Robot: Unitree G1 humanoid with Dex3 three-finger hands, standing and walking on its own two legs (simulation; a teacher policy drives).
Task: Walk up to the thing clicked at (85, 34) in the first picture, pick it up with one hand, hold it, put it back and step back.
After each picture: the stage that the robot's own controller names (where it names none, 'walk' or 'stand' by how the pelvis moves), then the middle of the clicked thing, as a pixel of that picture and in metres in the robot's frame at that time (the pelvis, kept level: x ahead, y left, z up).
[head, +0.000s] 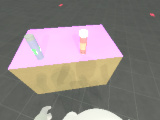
stand; (83, 43) +0.65 +0.11 +0.03
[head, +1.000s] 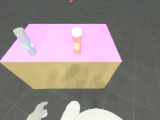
walk; (77, 43) +0.60 +0.17 +0.06
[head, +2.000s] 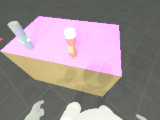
stand; (71, 45) +0.51 +0.19 +0.07
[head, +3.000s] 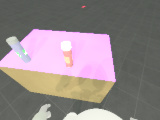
stand; (68, 56) +0.48 +0.21 +0.03
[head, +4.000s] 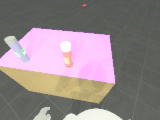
stand; (67, 56) +0.47 +0.21 +0.02
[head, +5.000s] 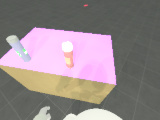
stand; (68, 57) +0.47 +0.20 +0.02
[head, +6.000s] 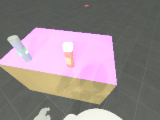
stand; (69, 57) +0.47 +0.19 +0.02
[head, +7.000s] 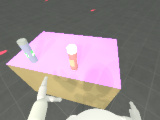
rise first; (73, 59) +0.46 +0.19 +0.03
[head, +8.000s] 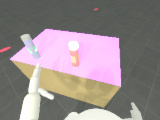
go down; (74, 56) +0.49 +0.18 +0.03
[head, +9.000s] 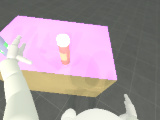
go down; (64, 52) +0.46 +0.17 +0.06
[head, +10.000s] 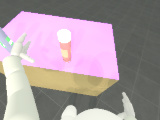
close in; (65, 48) +0.47 +0.17 +0.08
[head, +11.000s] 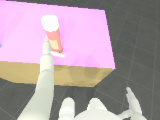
close; (55, 39) +0.50 +0.19 +0.11
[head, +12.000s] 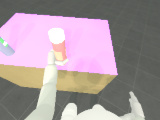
lift; (60, 50) +0.42 +0.18 +0.12
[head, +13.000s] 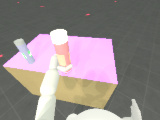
lift; (63, 54) +0.33 +0.17 +0.23
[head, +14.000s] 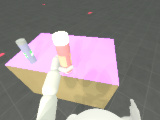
hold; (64, 56) +0.33 +0.17 +0.21
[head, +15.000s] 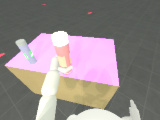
hold; (64, 56) +0.33 +0.17 +0.21
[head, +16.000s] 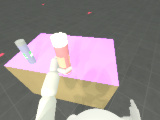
crouch; (63, 57) +0.32 +0.17 +0.21
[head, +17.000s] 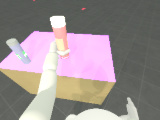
crouch; (61, 40) +0.44 +0.19 +0.23
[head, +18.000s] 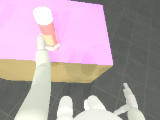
lower; (49, 34) +0.51 +0.20 +0.11
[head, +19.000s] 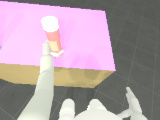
lower; (54, 41) +0.49 +0.19 +0.11
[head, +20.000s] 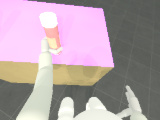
lower; (53, 37) +0.50 +0.19 +0.11
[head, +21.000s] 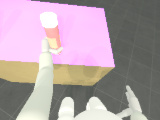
lower; (53, 37) +0.50 +0.19 +0.12
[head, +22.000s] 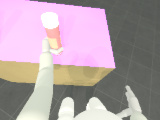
loosen; (54, 38) +0.50 +0.19 +0.11
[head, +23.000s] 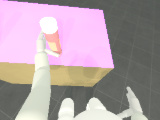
withdraw; (53, 41) +0.49 +0.19 +0.11
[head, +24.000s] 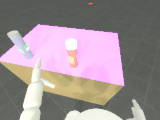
sink last; (72, 55) +0.45 +0.17 +0.07
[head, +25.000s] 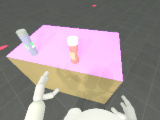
stand; (74, 52) +0.49 +0.18 +0.07
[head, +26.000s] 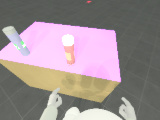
stand; (69, 52) +0.47 +0.18 +0.08
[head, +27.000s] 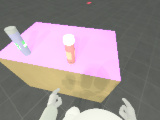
stand; (70, 51) +0.48 +0.18 +0.08
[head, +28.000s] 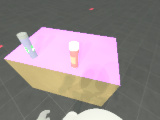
stand; (74, 56) +0.48 +0.17 +0.04
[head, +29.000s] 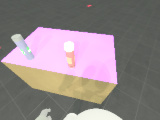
stand; (70, 56) +0.48 +0.19 +0.02
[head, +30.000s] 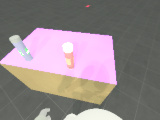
stand; (69, 57) +0.47 +0.19 +0.02
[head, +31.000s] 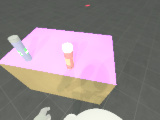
walk; (69, 58) +0.46 +0.20 +0.02
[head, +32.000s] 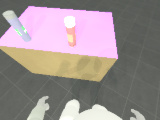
walk; (71, 34) +0.61 +0.20 +0.05
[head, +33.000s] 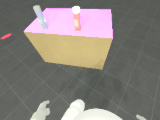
walk; (77, 20) +0.92 +0.23 +0.05
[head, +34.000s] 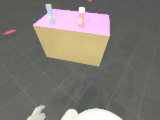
stand; (81, 19) +1.12 +0.19 +0.04
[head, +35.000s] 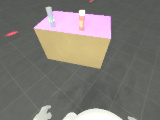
stand; (81, 21) +1.08 +0.18 +0.02
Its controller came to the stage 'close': yes
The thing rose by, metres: 0.20
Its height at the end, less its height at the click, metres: +0.00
